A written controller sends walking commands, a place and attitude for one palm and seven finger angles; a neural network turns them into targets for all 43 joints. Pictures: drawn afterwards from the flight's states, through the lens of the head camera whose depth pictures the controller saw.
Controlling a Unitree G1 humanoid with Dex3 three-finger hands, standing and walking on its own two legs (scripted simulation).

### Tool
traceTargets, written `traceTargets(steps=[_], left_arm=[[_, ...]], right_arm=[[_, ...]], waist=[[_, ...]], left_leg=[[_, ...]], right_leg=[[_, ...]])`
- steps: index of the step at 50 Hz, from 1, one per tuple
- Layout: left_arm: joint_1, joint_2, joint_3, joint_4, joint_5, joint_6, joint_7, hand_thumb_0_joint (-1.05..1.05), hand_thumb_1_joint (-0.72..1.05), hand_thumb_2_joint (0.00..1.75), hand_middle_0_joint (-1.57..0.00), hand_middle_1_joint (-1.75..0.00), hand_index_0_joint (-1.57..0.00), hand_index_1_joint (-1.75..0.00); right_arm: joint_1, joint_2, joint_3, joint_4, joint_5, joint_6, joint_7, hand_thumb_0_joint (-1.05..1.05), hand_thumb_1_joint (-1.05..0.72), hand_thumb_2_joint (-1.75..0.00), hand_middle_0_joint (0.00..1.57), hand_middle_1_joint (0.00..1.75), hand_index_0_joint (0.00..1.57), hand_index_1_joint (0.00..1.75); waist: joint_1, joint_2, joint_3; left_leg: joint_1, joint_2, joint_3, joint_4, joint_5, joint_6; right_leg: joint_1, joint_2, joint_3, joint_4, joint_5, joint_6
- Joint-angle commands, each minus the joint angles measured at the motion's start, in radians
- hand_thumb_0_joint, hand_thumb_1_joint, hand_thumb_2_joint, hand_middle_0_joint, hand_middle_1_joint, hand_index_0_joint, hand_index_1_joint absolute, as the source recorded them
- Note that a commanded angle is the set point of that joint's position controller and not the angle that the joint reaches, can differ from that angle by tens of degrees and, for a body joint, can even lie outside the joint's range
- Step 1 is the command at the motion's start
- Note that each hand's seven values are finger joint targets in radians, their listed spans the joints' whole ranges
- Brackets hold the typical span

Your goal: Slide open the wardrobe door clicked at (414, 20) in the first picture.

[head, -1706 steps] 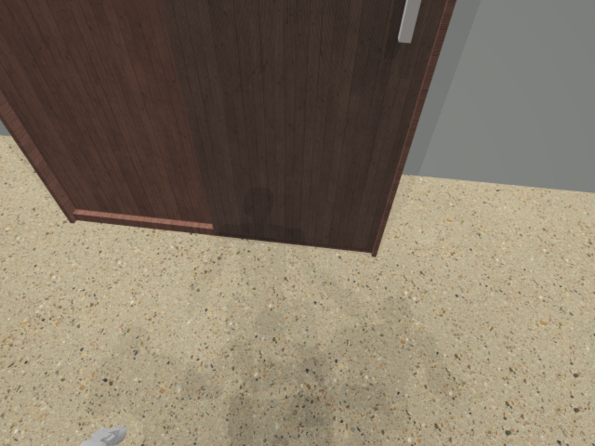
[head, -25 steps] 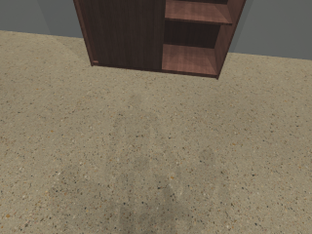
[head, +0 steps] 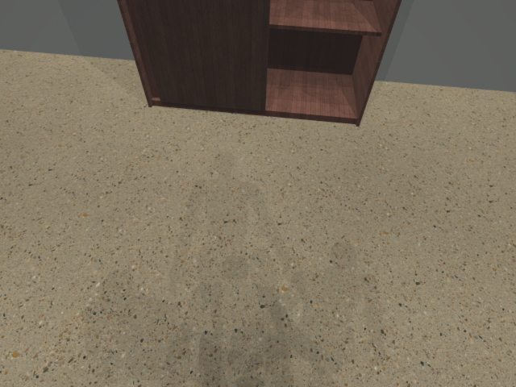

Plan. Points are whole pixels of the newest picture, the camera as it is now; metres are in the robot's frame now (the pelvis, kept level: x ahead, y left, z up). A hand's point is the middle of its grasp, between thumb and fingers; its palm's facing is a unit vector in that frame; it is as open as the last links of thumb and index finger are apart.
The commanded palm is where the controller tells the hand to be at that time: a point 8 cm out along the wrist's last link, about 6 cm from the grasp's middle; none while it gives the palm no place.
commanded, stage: look to check the result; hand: right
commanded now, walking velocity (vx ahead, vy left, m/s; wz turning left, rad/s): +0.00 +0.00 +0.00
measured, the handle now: out of the picture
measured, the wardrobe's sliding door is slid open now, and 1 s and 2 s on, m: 0.58 0.58 0.58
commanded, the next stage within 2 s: stand and wait in 1.54 s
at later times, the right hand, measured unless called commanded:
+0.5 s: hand out of the picture +0.07 -0.24 -0.16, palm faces -0.04 +0.95 -0.32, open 7.4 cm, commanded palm none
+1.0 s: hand out of the picture +0.08 -0.24 -0.16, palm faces -0.04 +0.94 -0.34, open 7.4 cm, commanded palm none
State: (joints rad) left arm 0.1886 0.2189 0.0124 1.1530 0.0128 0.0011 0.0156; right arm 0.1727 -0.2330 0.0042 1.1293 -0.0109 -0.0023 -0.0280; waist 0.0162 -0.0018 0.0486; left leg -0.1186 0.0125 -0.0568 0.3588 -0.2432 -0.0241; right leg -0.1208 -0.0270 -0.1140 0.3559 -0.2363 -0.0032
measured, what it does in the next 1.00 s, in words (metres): stands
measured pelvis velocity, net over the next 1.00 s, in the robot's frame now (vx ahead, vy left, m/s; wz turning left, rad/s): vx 0.00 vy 0.01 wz -0.01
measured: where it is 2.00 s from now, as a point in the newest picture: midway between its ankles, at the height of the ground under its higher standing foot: outside the picture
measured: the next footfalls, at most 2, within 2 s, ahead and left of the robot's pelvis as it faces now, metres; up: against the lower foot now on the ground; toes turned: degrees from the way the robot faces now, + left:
none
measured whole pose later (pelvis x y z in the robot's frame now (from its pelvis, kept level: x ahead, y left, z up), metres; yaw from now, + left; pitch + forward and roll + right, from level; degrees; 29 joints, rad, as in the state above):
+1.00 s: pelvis +0.00 +0.01 +0.00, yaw -1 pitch +0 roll +0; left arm 0.10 0.32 0.01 1.14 0.01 0.00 0.00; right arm 0.09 -0.33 0.01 1.12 -0.01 -0.01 -0.01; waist 0.02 0.00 0.05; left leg -0.09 0.01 -0.04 0.31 -0.22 -0.02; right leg -0.10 -0.03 -0.10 0.30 -0.20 0.00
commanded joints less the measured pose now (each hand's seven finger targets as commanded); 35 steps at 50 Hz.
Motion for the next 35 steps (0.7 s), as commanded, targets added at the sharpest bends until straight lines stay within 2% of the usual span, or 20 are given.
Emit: traceTargets(steps=[1, 4, 8, 9, 11, 13, 14, 22, 24, 27, 29, 32, 35], left_arm=[[0.017, 0.16, 0.025, -0.037, 0.003, -0.012, 0.009, 0.0, 0.9, 0.9, -0.2, -0.3, -0.2, -0.3], [0.009, 0.179, 0.027, -0.042, 0.0, -0.016, 0.009, 0.0, 0.9, 0.9, -0.2, -0.3, -0.2, -0.3], [-0.014, 0.19, 0.026, -0.043, 0.002, -0.016, 0.008, 0.0, 0.9, 0.9, -0.2, -0.3, -0.2, -0.3], [-0.014, 0.197, 0.029, -0.047, 0.001, -0.017, 0.007, 0.0, 0.9, 0.9, -0.2, -0.3, -0.2, -0.3], [-0.025, 0.205, 0.03, -0.049, 0.002, -0.017, 0.007, 0.0, 0.9, 0.9, -0.2, -0.3, -0.2, -0.3], [-0.037, 0.215, 0.029, -0.05, 0.002, -0.019, 0.006, 0.0, 0.9, 0.9, -0.2, -0.3, -0.2, -0.3], [-0.034, 0.224, 0.031, -0.054, 0.0, -0.019, 0.006, 0.0, 0.9, 0.9, -0.2, -0.3, -0.2, -0.3], [-0.075, 0.255, 0.032, -0.06, 0.001, -0.019, 0.001, 0.0, 0.9, 0.9, -0.2, -0.3, -0.2, -0.3], [-0.078, 0.266, 0.033, -0.064, -0.001, -0.019, -0.001, 0.0, 0.9, 0.9, -0.2, -0.3, -0.2, -0.3], [-0.088, 0.275, 0.033, -0.064, 0.001, -0.021, -0.001, 0.0, 0.9, 0.9, -0.2, -0.3, -0.2, -0.3], [-0.09, 0.285, 0.033, -0.067, -0.001, -0.021, -0.001, 0.0, 0.9, 0.9, -0.2, -0.3, -0.2, -0.3], [-0.098, 0.289, 0.032, -0.066, 0.001, -0.021, -0.001, 0.0, 0.9, 0.9, -0.2, -0.3, -0.2, -0.3], [-0.098, 0.292, 0.031, -0.067, 0.0, -0.021, -0.001, 0.0, 0.9, 0.9, -0.2, -0.3, -0.2, -0.3]], right_arm=[[-0.007, -0.167, -0.024, -0.048, -0.003, -0.022, -0.004, 0.0, -0.9, -0.9, 0.2, 0.3, 0.2, 0.3], [-0.013, -0.185, -0.028, -0.051, -0.004, -0.025, -0.004, 0.0, -0.9, -0.9, 0.2, 0.3, 0.2, 0.3], [-0.035, -0.197, -0.028, -0.052, -0.004, -0.023, -0.002, 0.0, -0.9, -0.9, 0.2, 0.3, 0.2, 0.3], [-0.031, -0.203, -0.029, -0.053, -0.005, -0.025, -0.002, 0.0, -0.9, -0.9, 0.2, 0.3, 0.2, 0.3], [-0.045, -0.21, -0.029, -0.056, -0.004, -0.025, -0.001, 0.0, -0.9, -0.9, 0.2, 0.3, 0.2, 0.3], [-0.056, -0.22, -0.029, -0.057, -0.004, -0.025, 0.0, 0.0, -0.9, -0.9, 0.2, 0.3, 0.2, 0.3], [-0.052, -0.227, -0.032, -0.058, -0.005, -0.028, 0.0, 0.0, -0.9, -0.9, 0.2, 0.3, 0.2, 0.3], [-0.09, -0.256, -0.031, -0.065, -0.005, -0.028, 0.004, 0.0, -0.9, -0.9, 0.2, 0.3, 0.2, 0.3], [-0.093, -0.268, -0.031, -0.067, -0.006, -0.03, 0.004, 0.0, -0.9, -0.9, 0.2, 0.3, 0.2, 0.3], [-0.105, -0.275, -0.03, -0.068, -0.004, -0.03, 0.005, 0.0, -0.9, -0.9, 0.2, 0.3, 0.2, 0.3], [-0.103, -0.281, -0.031, -0.069, -0.005, -0.031, 0.005, 0.0, -0.9, -0.9, 0.2, 0.3, 0.2, 0.3], [-0.11, -0.286, -0.029, -0.069, -0.004, -0.031, 0.006, 0.0, -0.9, -0.9, 0.2, 0.3, 0.2, 0.3], [-0.112, -0.289, -0.029, -0.068, -0.003, -0.031, 0.005, 0.0, -0.9, -0.9, 0.2, 0.3, 0.2, 0.3]], waist=[[0.003, 0.004, -0.047], [0.002, 0.011, -0.074], [0.002, -0.005, -0.051], [0.0, 0.009, -0.071], [0.002, 0.009, -0.069], [0.001, -0.009, -0.067], [0.001, 0.004, -0.093], [0.001, -0.003, -0.068], [0.002, 0.018, -0.09], [0.003, -0.001, -0.09], [0.002, 0.017, -0.103], [0.003, -0.005, -0.102], [0.003, 0.003, -0.112]], left_leg=[[-0.049, 0.09, -0.06, -0.048, 0.253, 0.032], [-0.037, 0.091, -0.057, -0.041, 0.28, 0.033], [-0.042, 0.093, -0.057, -0.044, 0.268, 0.032], [-0.036, 0.094, -0.058, -0.045, 0.274, 0.032], [-0.037, 0.096, -0.058, -0.047, 0.275, 0.032], [-0.036, 0.097, -0.06, -0.046, 0.28, 0.034], [-0.021, 0.098, -0.06, -0.047, 0.294, 0.034], [-0.03, 0.103, -0.062, -0.064, 0.265, 0.032], [-0.018, 0.104, -0.064, -0.067, 0.269, 0.033], [-0.015, 0.106, -0.063, -0.064, 0.292, 0.035], [-0.009, 0.105, -0.062, -0.063, 0.302, 0.036], [-0.007, 0.109, -0.063, -0.066, 0.308, 0.037], [0.002, 0.11, -0.06, -0.064, 0.327, 0.037]], right_leg=[[0.066, -0.105, 0.104, -0.044, 0.214, -0.017], [0.082, -0.108, 0.108, -0.038, 0.252, -0.018], [0.069, -0.11, 0.107, -0.051, 0.249, -0.017], [0.08, -0.11, 0.109, -0.045, 0.25, -0.018], [0.082, -0.111, 0.111, -0.051, 0.249, -0.018], [0.083, -0.112, 0.111, -0.054, 0.266, -0.019], [0.094, -0.113, 0.112, -0.046, 0.277, -0.019], [0.084, -0.113, 0.118, -0.067, 0.248, -0.017], [0.09, -0.113, 0.124, -0.064, 0.247, -0.018], [0.095, -0.116, 0.121, -0.067, 0.272, -0.017], [0.103, -0.117, 0.122, -0.064, 0.284, -0.018], [0.108, -0.117, 0.121, -0.066, 0.292, -0.016], [0.113, -0.118, 0.121, -0.063, 0.31, -0.015]])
